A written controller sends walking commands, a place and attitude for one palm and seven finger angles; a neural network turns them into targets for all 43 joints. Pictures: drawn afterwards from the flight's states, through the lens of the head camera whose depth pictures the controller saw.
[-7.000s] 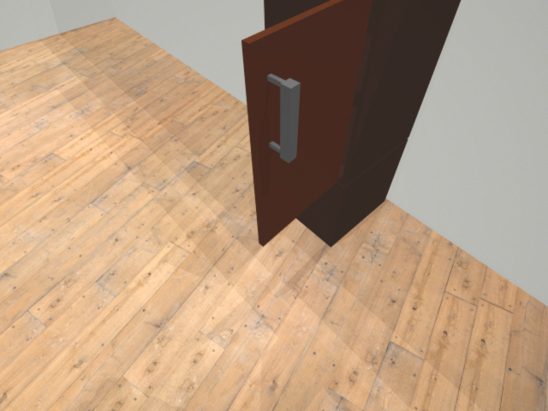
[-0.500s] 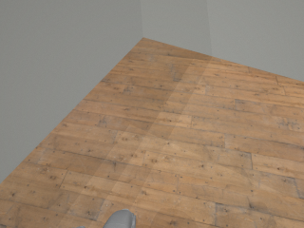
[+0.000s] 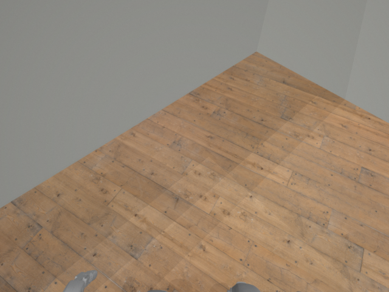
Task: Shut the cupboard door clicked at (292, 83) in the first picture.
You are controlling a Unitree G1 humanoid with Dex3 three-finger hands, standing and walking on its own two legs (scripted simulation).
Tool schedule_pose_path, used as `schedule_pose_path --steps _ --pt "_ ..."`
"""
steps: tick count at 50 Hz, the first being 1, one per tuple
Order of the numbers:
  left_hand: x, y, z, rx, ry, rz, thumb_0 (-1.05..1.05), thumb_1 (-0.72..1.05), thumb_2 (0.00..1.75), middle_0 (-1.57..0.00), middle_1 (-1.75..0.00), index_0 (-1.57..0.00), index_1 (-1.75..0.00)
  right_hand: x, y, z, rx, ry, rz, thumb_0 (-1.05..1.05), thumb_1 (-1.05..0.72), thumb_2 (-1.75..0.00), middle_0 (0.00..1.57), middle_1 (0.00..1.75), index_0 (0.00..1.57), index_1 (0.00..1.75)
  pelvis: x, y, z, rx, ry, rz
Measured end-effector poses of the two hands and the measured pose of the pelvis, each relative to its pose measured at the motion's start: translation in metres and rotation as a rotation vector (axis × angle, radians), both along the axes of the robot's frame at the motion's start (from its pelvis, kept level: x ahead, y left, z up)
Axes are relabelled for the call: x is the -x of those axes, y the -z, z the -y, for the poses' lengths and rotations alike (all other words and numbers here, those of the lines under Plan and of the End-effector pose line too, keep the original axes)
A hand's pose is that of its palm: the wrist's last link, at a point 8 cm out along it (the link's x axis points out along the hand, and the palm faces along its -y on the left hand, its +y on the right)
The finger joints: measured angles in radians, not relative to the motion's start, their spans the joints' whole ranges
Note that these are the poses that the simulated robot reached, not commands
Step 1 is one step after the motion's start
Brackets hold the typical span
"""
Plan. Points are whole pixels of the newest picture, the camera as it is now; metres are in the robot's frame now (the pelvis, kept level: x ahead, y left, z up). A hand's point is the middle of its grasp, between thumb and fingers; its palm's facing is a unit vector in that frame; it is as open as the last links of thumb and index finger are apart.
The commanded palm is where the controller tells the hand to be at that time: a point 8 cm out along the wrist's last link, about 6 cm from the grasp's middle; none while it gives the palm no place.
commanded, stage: walk to a spot facing it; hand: left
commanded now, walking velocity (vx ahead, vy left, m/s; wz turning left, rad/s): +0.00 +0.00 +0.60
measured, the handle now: out of the picture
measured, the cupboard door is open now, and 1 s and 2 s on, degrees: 94 94 94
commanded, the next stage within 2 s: none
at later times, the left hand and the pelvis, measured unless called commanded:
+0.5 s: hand out of the picture -0.02 +0.19 -0.18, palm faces +0.37 -0.90 -0.24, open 7.3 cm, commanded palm none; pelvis +0.02 -0.02 -0.01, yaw +21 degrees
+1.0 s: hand out of the picture +0.04 +0.18 -0.14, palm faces +0.56 -0.78 -0.29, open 7.4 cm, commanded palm none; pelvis +0.06 -0.06 +0.00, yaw +38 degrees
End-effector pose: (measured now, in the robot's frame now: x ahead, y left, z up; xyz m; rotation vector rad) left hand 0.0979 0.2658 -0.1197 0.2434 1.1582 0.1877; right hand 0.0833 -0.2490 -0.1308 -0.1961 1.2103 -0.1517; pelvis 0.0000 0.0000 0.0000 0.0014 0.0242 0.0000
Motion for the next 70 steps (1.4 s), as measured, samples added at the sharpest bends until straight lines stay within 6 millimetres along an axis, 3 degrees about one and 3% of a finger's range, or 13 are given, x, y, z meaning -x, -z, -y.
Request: schedule_pose_path --steps 6,14,19,24,27,34,40,47,54,58,61,66,70 --pt "0.003 -0.006 0.031 -0.029 -0.039 0.054 0.0 0.91 0.9 -0.2 -0.3 -0.2 -0.3 0.0 0.023 0.029 -0.031 -0.021 -0.066 0.01 -0.91 -0.9 0.2 0.3 0.2 0.3 -0.004 0.008 0.029 -0.013 -0.083 -0.005" --pt "0.051 -0.008 0.063 0.026 -0.172 -0.023 0.0 0.9 0.9 -0.2 -0.3 -0.2 -0.3 -0.036 0.005 0.04 -0.018 -0.128 -0.099 0.01 -0.91 -0.9 0.2 0.3 0.2 0.3 -0.015 -0.008 0.042 -0.047 -0.21 0.001" --pt "0.088 0.002 0.059 0.047 -0.281 -0.062 0.0 0.91 0.9 -0.21 -0.3 -0.2 -0.3 -0.077 -0.001 0.022 0.002 -0.244 -0.071 0.01 -0.91 -0.9 0.2 0.3 0.19 0.3 -0.018 -0.006 0.039 -0.041 -0.282 0.0" --pt "0.133 0.026 0.041 0.073 -0.388 -0.115 0.0 0.91 0.9 -0.21 -0.3 -0.2 -0.3 -0.127 -0.003 -0.018 0.027 -0.369 0.03 0.01 -0.91 -0.9 0.2 0.3 0.19 0.3 -0.019 0.008 0.022 -0.015 -0.348 0.001" --pt "0.15 0.036 0.028 0.076 -0.44 -0.156 0.0 0.91 0.9 -0.2 -0.3 -0.2 -0.3 -0.144 -0.008 -0.039 0.036 -0.424 0.091 0.01 -0.91 -0.9 0.2 0.3 0.2 0.3 -0.017 0.013 0.016 -0.016 -0.384 0.001" --pt "0.135 0.017 0.009 0.058 -0.494 -0.076 0.01 0.91 0.9 -0.2 -0.3 -0.2 -0.3 -0.143 -0.018 -0.054 0.049 -0.485 0.063 0.01 -0.91 -0.9 0.2 0.3 0.2 0.3 -0.02 -0.001 0.012 0.014 -0.454 0.0" --pt "0.107 0.004 0.011 0.032 -0.514 0.009 0.0 0.91 0.9 -0.2 -0.3 -0.2 -0.3 -0.135 -0.011 -0.045 0.034 -0.509 -0.012 0.01 -0.91 -0.9 0.2 0.3 0.2 0.3 -0.031 -0.005 0.022 0.019 -0.52 -0.005" --pt "0.082 -0.004 0.036 -0.023 -0.546 0.08 0.0 0.91 0.9 -0.2 -0.3 -0.2 -0.3 -0.146 0.017 -0.015 0.009 -0.522 -0.099 0.01 -0.91 -0.9 0.2 0.3 0.2 0.3 -0.051 0.006 0.05 -0.005 -0.604 -0.017" --pt "0.107 -0.014 0.08 -0.001 -0.652 0.026 0.0 0.9 0.9 -0.2 -0.3 -0.2 -0.3 -0.18 0.011 -0.014 0.01 -0.606 -0.127 0.01 -0.91 -0.9 0.2 0.3 0.2 0.3 -0.065 -0.007 0.06 -0.039 -0.714 -0.006" --pt "0.131 -0.009 0.103 0.034 -0.737 -0.007 0.0 0.9 0.9 -0.2 -0.3 -0.2 -0.3 -0.203 0.004 -0.031 0.019 -0.682 -0.114 0.01 -0.91 -0.9 0.2 0.3 0.2 0.3 -0.069 -0.01 0.061 -0.047 -0.774 -0.006" --pt "0.157 -0.003 0.115 0.05 -0.81 -0.035 0.0 0.91 0.9 -0.2 -0.3 -0.2 -0.3 -0.221 0.001 -0.055 0.025 -0.756 -0.088 0.01 -0.91 -0.9 0.2 0.3 0.19 0.3 -0.069 -0.008 0.058 -0.045 -0.816 -0.003" --pt "0.209 0.014 0.13 0.091 -0.924 -0.098 0.0 0.91 0.9 -0.2 -0.3 -0.2 -0.3 -0.246 -0.006 -0.116 0.018 -0.89 0.006 0.01 -0.91 -0.9 0.19 0.3 0.19 0.3 -0.062 0.0 0.046 -0.032 -0.883 0.006" --pt "0.248 0.036 0.132 0.127 -1.001 -0.15 0.0 0.91 0.9 -0.2 -0.3 -0.2 -0.3 -0.256 -0.009 -0.165 0.001 -0.977 0.123 0.01 -0.91 -0.9 0.2 0.3 0.19 0.3 -0.052 0.015 0.033 -0.019 -0.935 0.009"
